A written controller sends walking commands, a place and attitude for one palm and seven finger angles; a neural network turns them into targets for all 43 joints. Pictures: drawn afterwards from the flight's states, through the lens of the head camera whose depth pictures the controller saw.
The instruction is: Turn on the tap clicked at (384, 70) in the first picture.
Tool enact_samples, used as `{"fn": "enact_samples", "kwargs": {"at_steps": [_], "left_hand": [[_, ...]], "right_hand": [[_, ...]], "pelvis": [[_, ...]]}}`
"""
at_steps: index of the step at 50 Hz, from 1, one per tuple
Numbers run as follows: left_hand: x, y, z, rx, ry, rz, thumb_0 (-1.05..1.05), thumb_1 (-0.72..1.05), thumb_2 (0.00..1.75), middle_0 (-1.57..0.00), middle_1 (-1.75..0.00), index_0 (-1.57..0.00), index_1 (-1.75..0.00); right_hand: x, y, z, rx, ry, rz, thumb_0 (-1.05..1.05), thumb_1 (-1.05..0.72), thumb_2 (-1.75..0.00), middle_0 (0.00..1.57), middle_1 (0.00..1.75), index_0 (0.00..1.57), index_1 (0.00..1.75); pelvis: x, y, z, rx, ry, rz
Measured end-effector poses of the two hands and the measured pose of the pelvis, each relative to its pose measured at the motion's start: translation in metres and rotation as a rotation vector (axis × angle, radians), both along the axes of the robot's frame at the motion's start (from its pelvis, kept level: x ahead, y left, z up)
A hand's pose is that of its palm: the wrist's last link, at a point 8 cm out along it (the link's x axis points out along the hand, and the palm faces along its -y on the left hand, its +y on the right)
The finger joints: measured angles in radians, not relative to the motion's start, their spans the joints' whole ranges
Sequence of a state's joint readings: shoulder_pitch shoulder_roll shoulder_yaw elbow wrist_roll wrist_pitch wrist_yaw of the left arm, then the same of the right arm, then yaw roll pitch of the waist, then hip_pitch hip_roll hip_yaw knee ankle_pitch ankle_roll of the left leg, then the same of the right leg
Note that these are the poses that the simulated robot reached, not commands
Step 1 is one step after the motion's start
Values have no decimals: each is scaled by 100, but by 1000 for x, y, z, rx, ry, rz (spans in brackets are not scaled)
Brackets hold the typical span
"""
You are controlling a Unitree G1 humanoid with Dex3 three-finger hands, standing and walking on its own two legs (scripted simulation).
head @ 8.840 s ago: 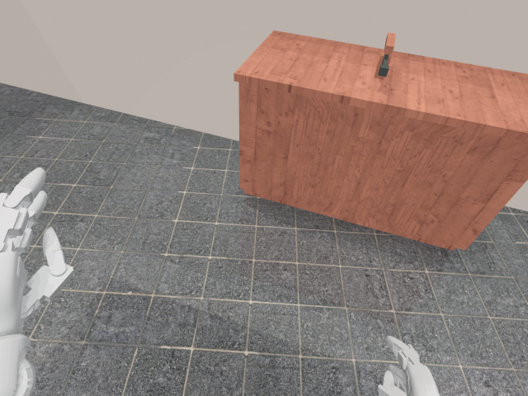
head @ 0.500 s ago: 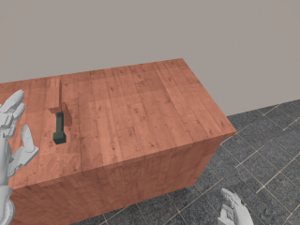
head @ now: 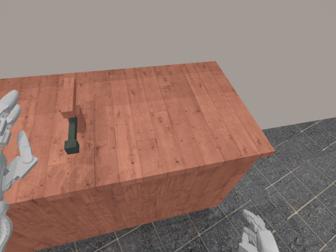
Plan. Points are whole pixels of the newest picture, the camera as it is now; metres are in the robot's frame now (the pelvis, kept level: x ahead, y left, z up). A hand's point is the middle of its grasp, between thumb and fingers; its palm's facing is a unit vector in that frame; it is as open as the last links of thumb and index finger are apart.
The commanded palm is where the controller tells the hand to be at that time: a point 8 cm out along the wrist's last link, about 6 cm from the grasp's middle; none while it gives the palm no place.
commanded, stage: come to a stop and stand still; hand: left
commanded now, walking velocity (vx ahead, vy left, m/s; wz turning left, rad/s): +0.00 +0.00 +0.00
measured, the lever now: (72, 146) +0.33 +0.29 +0.01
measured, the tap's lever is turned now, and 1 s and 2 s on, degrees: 0 0 0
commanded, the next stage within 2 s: look again from close up in 0.46 s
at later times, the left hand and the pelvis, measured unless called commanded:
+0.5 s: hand (35, 155) +0.22 +0.26 +0.17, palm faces +0.38 -0.86 -0.35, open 7.4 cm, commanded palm +0.17 +0.29 +0.18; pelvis +0.00 +0.01 +0.00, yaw +0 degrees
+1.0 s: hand (32, 162) +0.21 +0.26 +0.16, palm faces +0.38 -0.85 -0.36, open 7.4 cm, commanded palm +0.16 +0.29 +0.18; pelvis +0.00 +0.01 +0.00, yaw +0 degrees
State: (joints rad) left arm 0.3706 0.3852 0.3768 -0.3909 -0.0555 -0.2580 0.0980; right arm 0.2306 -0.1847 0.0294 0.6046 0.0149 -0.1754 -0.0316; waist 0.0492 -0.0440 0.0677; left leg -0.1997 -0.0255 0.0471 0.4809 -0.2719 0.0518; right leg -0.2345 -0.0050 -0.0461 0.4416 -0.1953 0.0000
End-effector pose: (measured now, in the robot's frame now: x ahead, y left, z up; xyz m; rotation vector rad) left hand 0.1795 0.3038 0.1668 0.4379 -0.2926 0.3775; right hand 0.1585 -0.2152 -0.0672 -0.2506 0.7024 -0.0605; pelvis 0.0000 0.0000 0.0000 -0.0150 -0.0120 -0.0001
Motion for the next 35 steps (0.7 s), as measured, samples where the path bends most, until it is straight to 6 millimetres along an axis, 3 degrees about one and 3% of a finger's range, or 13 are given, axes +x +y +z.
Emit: {"fn": "enact_samples", "kwargs": {"at_steps": [5,11,16,24,35], "left_hand": [[7,-6,14,-33,-105,-13,1,89,90,-21,-30,-21,-30],[17,-17,3,-31,-31,-83,1,89,90,-21,-30,-21,-30],[15,-8,-3,-8,31,-69,1,89,90,-21,-30,-22,-30],[4,-5,11,7,-24,-51,1,89,90,-21,-30,-22,-30],[4,-3,-2,-32,25,-37,1,89,90,-21,-30,-21,-30]], "right_hand": [[17,1,10,-12,-49,24,2,-91,-89,20,30,20,30],[27,3,19,-4,-91,-1,2,-91,-89,20,30,20,30],[23,4,17,-11,-63,-12,1,-91,-89,20,30,20,30],[13,6,8,-20,-5,-2,2,-91,-89,20,30,20,30],[8,9,9,-10,-13,-17,2,-91,-89,20,30,20,30]], "pelvis": [[3,3,1,-6,-2,-3],[5,7,2,-7,7,-12],[5,8,3,-7,11,-7],[5,10,3,-12,8,-2],[-1,12,3,-9,0,-3]]}}
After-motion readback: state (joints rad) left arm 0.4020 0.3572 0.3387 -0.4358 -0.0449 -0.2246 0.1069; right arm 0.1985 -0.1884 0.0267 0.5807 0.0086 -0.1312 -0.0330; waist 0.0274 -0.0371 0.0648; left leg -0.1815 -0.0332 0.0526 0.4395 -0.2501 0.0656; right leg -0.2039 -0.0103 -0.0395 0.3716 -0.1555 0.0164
